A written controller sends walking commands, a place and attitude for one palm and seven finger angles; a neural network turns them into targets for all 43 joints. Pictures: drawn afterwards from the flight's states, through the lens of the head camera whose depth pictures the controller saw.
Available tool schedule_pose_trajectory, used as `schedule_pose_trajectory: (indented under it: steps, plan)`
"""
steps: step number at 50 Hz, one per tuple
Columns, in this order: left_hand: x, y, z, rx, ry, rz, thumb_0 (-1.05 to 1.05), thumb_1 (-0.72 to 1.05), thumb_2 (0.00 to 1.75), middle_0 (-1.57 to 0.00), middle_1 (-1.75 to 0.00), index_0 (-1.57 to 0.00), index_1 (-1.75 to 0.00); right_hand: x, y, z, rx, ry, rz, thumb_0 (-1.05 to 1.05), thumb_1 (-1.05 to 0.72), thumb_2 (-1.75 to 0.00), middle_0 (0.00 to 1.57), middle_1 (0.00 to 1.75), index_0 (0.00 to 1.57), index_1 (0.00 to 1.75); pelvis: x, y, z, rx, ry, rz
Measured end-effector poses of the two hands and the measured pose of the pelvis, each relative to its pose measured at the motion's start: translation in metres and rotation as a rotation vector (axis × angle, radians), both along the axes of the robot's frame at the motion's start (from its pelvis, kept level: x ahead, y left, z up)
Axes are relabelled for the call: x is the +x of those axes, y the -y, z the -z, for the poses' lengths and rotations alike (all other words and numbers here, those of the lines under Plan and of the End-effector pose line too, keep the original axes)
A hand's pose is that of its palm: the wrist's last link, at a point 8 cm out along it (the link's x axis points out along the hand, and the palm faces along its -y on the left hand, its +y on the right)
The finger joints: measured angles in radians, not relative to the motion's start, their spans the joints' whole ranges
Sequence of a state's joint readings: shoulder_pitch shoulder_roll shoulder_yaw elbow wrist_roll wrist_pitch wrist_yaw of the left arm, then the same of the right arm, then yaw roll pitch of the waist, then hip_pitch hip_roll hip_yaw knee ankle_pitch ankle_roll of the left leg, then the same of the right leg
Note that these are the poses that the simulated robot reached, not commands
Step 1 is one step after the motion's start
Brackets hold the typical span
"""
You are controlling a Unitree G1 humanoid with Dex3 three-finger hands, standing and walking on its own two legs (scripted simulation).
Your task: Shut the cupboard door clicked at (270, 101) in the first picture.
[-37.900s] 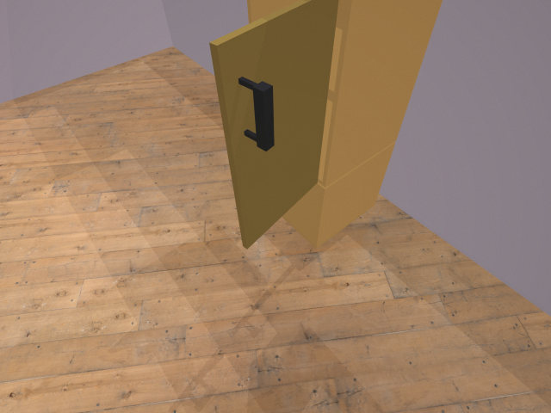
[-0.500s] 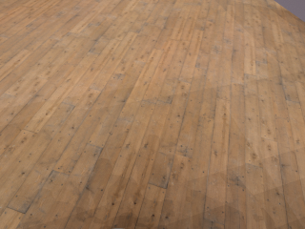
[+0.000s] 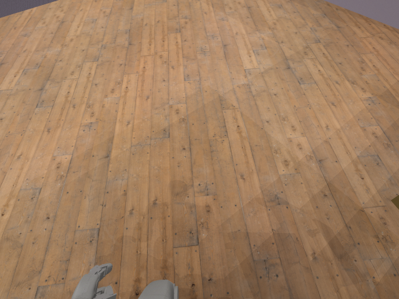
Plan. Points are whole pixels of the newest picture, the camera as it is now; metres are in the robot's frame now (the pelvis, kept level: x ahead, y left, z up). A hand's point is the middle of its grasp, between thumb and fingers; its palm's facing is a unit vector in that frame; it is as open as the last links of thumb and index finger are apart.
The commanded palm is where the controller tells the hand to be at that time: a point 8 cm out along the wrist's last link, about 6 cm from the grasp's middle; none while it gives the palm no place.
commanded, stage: turn to face it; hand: left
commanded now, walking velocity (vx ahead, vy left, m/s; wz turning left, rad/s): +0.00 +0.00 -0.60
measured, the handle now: out of the picture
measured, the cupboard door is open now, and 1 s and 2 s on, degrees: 72 72 72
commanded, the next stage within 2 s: take the last steps up to it in 1.92 s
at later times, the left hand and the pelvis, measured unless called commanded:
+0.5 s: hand (117, 281) +0.17 +0.21 -0.15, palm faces -0.28 -0.93 -0.22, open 7.4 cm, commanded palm none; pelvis +0.01 +0.03 +0.01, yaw -18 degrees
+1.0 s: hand (147, 264) +0.21 +0.15 -0.17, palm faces -0.54 -0.82 -0.18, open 7.4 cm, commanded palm none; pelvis +0.02 +0.03 +0.00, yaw -35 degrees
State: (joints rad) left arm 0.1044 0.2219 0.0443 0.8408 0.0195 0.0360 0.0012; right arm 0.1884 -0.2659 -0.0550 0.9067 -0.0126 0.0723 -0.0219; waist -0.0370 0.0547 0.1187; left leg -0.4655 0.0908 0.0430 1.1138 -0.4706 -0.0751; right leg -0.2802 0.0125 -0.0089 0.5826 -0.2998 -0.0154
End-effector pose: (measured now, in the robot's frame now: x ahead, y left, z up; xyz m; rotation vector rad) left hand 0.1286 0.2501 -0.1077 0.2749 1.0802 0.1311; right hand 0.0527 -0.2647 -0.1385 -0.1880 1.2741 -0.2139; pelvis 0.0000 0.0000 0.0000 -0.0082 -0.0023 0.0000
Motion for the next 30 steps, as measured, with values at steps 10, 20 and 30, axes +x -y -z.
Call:
schedule_pose_trajectory:
  steps: [10,20,30]
  plan:
    - [-0.01,-0.004,0.034,-0.096,-0.119,0.047,0.01,0.9,0.9,-0.21,-0.3,-0.21,-0.3,0.017,-0.021,-0.022,-0.058,0.113,0.053,0.01,-0.91,-0.9,0.2,0.3,0.2,0.29,0.009,-0.026,0.004,-0.01,-0.024,0.109]
    - [0.021,-0.022,0.024,-0.084,-0.153,0.145,0.01,0.91,0.9,-0.2,-0.3,-0.2,-0.3,-0.032,-0.047,-0.036,-0.063,0.065,0.154,0.01,-0.9,-0.89,0.21,0.3,0.21,0.29,0.011,-0.038,-0.01,-0.036,-0.012,0.247]
    - [0.078,0.029,0.011,-0.004,-0.038,0.342,0.01,0.91,0.9,-0.2,-0.3,-0.2,-0.3,-0.107,-0.025,0.003,0.006,-0.003,0.361,0.01,-0.9,-0.89,0.21,0.3,0.21,0.3,0.005,-0.014,0.008,-0.006,-0.011,0.38]
